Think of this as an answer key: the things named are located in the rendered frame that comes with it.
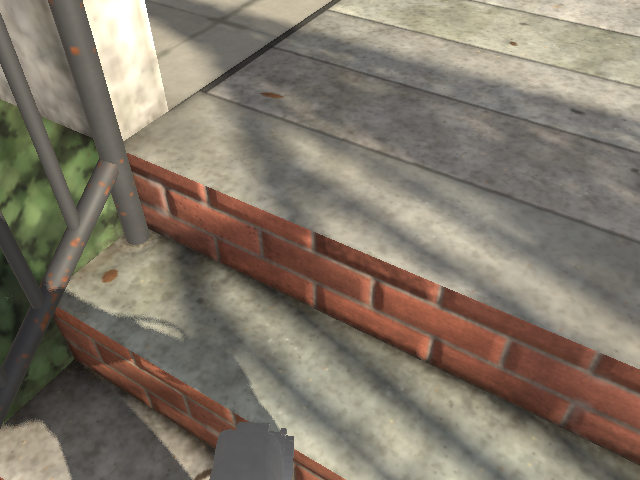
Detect stairs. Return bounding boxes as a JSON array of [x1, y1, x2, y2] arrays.
[[0, 153, 640, 480]]

